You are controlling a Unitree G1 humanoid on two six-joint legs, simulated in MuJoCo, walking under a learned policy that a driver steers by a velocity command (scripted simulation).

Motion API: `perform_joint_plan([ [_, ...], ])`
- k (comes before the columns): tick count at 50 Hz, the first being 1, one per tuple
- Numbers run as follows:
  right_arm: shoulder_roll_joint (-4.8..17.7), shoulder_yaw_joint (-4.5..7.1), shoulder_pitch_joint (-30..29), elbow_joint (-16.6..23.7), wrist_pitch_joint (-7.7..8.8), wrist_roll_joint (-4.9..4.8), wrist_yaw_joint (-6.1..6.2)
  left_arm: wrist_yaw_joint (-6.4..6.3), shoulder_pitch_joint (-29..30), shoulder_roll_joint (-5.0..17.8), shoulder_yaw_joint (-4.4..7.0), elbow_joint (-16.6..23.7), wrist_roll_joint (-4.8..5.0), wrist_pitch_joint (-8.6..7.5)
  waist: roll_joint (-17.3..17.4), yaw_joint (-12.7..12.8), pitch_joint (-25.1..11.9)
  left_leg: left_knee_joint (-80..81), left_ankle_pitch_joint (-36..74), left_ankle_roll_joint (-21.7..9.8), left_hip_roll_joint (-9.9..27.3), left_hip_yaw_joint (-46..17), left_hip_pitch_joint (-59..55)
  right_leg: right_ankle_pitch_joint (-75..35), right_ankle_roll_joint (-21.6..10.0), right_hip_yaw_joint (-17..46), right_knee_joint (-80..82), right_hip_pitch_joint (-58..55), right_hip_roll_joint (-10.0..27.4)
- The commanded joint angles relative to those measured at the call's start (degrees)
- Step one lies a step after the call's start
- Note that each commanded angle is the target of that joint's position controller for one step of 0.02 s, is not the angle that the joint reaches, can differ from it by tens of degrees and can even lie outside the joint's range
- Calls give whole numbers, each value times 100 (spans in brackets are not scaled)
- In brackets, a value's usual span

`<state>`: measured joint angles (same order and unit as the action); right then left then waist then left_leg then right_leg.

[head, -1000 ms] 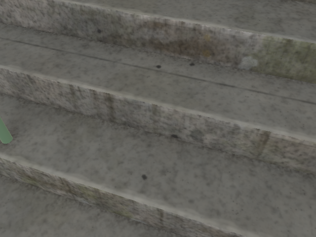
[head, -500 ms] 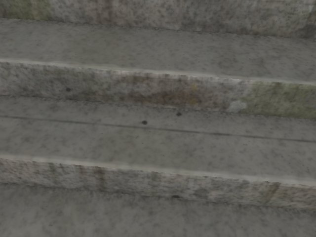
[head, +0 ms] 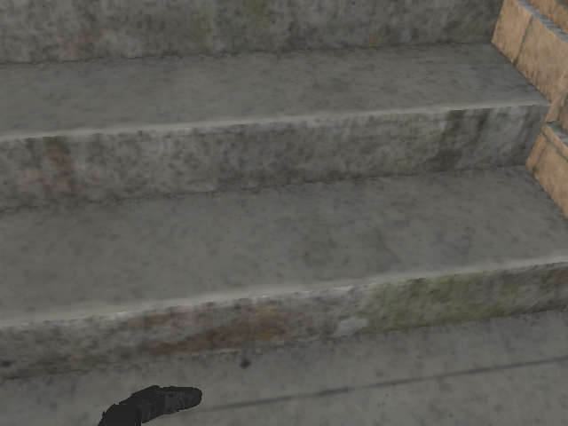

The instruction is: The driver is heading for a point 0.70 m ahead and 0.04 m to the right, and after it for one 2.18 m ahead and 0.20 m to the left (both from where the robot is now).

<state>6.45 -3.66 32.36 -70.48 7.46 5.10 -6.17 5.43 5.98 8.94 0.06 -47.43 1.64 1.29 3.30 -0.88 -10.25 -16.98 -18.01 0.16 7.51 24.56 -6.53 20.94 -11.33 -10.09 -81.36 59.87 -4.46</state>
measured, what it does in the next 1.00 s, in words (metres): climbs, turning right: left foot 0.16 m higher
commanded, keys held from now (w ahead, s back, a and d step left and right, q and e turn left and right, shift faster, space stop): w+e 0.28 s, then w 0.58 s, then w+q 0.14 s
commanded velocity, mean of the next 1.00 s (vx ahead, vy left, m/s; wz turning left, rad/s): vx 0.50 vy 0.00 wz -0.28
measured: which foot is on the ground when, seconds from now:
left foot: down 0.00-0.02, up 0.04-0.40, down 0.42-1.00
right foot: down 0.00-0.44, up 0.46-1.00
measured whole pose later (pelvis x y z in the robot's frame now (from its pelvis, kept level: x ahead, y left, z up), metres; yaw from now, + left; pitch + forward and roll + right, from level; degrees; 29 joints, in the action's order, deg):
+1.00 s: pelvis +0.55 -0.04 +0.32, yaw -17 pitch +8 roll -4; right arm -1.1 -4.2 38.3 -68.7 6.0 3.9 -5.0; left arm 4.2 12.1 2.7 -5.7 -40.9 -3.4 3.4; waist 2.3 -6.4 -7.3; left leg -9.9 -21.7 -2.0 4.5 2.6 -4.4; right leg 18.7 -10.8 -7.9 -84.7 74.3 5.6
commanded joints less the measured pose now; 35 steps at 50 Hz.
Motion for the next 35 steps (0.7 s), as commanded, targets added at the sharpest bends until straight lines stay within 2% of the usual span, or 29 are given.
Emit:
perform_joint_plan([
  [1, 1851, 406, -686, 486, 130, 282, -106, -219, -2552, 1119, 464, -588, -17, -60, 505, 1480, -108, -3162, 10710, -421, 1108, -943, 2693, -1383, -289, 944, 1451, -4546, -600],
  [2, 1316, 333, -724, 564, 1, 442, -347, -315, -3873, 1364, 545, -1206, -281, 3, -421, 1504, -829, -5085, 5097, -370, 139, -1428, 4552, -1874, -756, 2965, 3388, -6641, -89],
  [3, 1028, 398, -934, 703, -140, -130, -459, -225, -4188, 1341, 524, -1162, -524, 43, -816, 1418, -892, -8289, 1801, -570, -1084, -2599, 5170, -1195, -1404, 5467, 5275, -5991, 970],
  [4, 545, 338, -1100, 768, -192, -245, -380, -304, -3816, 1152, 532, -1257, -570, -103, -623, 1248, -15, -9746, 2310, -803, -1091, -3651, 6115, 213, -1203, 5745, 5659, -5077, 1058],
  [5, 364, 307, -1390, 814, -129, -45, -239, -269, -3299, 764, 402, -1322, -519, -275, -548, 934, 568, -10384, 2410, -919, -1066, -3852, 6660, 809, -1237, 5504, 5466, -4215, 942],
  [6, 406, 321, -1846, 1100, -113, 58, -74, -227, -2816, 294, 219, -1355, -495, -349, -444, 511, 536, -10509, 2197, -1041, -1118, -3984, 7056, 693, -1162, 5188, 5511, -4015, 799],
  [7, 309, 240, -2111, 1370, -130, 68, 35, -169, -2486, -23, 58, -1475, -436, -413, -421, 131, 499, -10822, 1999, -1202, -1079, -3979, 7383, 341, -1017, 4718, 5465, -3780, 714],
  [8, 388, 218, -2101, 1490, -255, -3, 127, -63, -2232, -265, -110, -1590, -550, -422, -41, -210, 523, -10771, 2046, -1293, -924, -3733, 7572, -247, -806, 4174, 5491, -3446, 641],
  [9, 485, 224, -2074, 1513, -340, -28, 186, -31, -1918, -319, -189, -1567, -485, -496, 18, -429, 658, -10671, 1813, -1290, -761, -3462, 7762, -788, -593, 3539, 5460, -3089, 534],
  [10, 633, 229, -2234, 1654, -429, -92, 212, -63, -1753, -63, -144, -1484, -465, -587, -187, -447, 714, -10551, 1091, -1171, -623, -3159, 7651, -987, -485, 3033, 5661, -2741, 474],
  [11, 600, 199, -2607, 1837, -414, -183, 251, -167, -2099, -2, -149, -1588, -560, -634, -696, -309, 764, -11408, 306, -1137, -716, -2982, 7910, -919, -476, 2953, 5865, -2748, 447],
  [14, 625, 115, -3728, 2558, -382, -270, 431, -320, -3078, 116, -240, -1939, -936, -772, -229, -5, 574, -10418, 334, -1140, -431, -3051, 7866, -471, -55, 3131, 5848, -2644, 416],
  [15, 693, 106, -4129, 2855, -398, -256, 461, -310, -3401, 341, -206, -1970, -961, -782, -230, 107, 432, -9492, 508, -949, -298, -2835, 7539, -525, 2, 2986, 5887, -2646, 357],
  [16, 837, 107, -4515, 3122, -454, -304, 506, -169, -2502, 579, -137, -1367, -716, -729, -67, -151, 471, -7508, -43, -610, -197, -2354, 5389, -863, 16, 2595, 6675, -1175, 309],
  [17, 643, 12, -5151, 3391, -560, -335, 489, -135, -2704, 799, -92, -1231, -399, -729, -392, 37, 479, -6802, -901, -150, -383, -1884, 4138, -918, -340, 2953, 7428, -444, 538],
  [18, 315, -24, -4984, 3399, -579, -319, 404, -131, -2931, 1019, -58, -1208, -171, -840, -1128, -104, 638, -6974, -1221, 122, -770, -1443, 3636, -2944, -643, 3236, 7440, -691, 996],
  [19, 264, -57, -4277, 3152, -673, -266, 296, -65, -3007, 1247, 33, -1211, -132, -915, -1046, -279, 577, -6650, -527, 77, -890, -1515, 3955, -5520, -651, 3115, 6861, -2055, 1396],
  [20, 677, 82, -3822, 2979, -678, -219, 232, -22, -2947, 1468, 170, -1070, -47, -988, -1043, -386, 407, -5329, -371, -51, -1144, -1384, 4366, -7537, -577, 2862, 6361, -3782, 1446],
  [21, 1205, 302, -3162, 2764, -585, -275, 262, 84, -3141, 1534, 303, -1173, -144, -1009, -1167, -398, -55, -4468, -251, -330, -1256, -1733, 3985, -9058, -384, 2577, 5358, -4839, 1283],
  [22, 1451, 401, -1924, 2376, -521, -275, 294, 151, -4031, 743, 237, -1397, -496, -1010, 26, -259, -1475, -4378, 2163, -1400, -560, -3796, 1505, -8272, -91, 2496, 3676, -3596, 804],
  [23, 1690, 512, -551, 1969, -554, -121, 388, 240, -4046, 153, 113, -1370, -631, -882, 1340, -796, -1870, -1979, 733, -2380, 586, -6784, -211, -3103, 212, 2511, 1947, -1514, -153],
  [24, 1699, 535, -66, 1774, -553, 38, 463, 249, -3045, 278, 239, -1414, -456, -756, 1549, -1390, -495, -733, -2840, -2146, 814, -8462, 689, -1780, 255, 3139, -1032, -36, -482],
  [25, 1725, 580, -577, 1650, -394, -85, 518, 126, -2571, 426, 298, -1257, -233, -752, 1180, -1031, 718, -859, -3650, -1832, 686, -7738, 1730, -2283, 152, 2958, -2121, 810, -261],
  [27, 600, 420, -1509, 1481, -394, -158, 506, -107, -2106, 470, 267, -1125, -252, -733, -421, -403, 483, -1180, -1338, -1704, 715, -6066, 2555, -2700, -115, 2768, -2585, 495, -31],
  [28, 58, 293, -1737, 1341, -390, -158, 507, -167, -1959, 296, 188, -1016, -303, -689, -752, -122, 430, -1225, -703, -1408, 639, -5446, 2724, -2829, -163, 2798, -2315, 484, 121],
  [30, -337, 199, -2154, 1274, -338, -221, 562, -186, -1860, 115, 118, -929, -377, -557, -289, 215, 458, -868, -136, -1270, 350, -4600, 2948, -2189, -217, 2608, -2569, 721, 269],
  [32, -211, 210, -1740, 1037, -285, -101, 501, -120, -1541, 119, 6, -734, -397, -515, -306, 218, 674, -596, 136, -1334, 161, -3790, 2833, -2001, -259, 2234, -2736, 1382, 289],
  [33, -160, 197, -1534, 949, -275, 81, 444, -97, -1172, 218, -14, -506, -426, -488, -595, 130, 663, -469, 75, -1277, 201, -3636, 2693, -2394, -252, 2227, -2442, 1660, 412],
  [35, 38, 199, -1530, 1116, -215, 210, 345, 12, -836, 301, -37, -362, -400, -405, -322, 79, 615, -35, 340, -1287, 105, -3038, 3180, -2858, -116, 1602, -1910, 1153, 649],
])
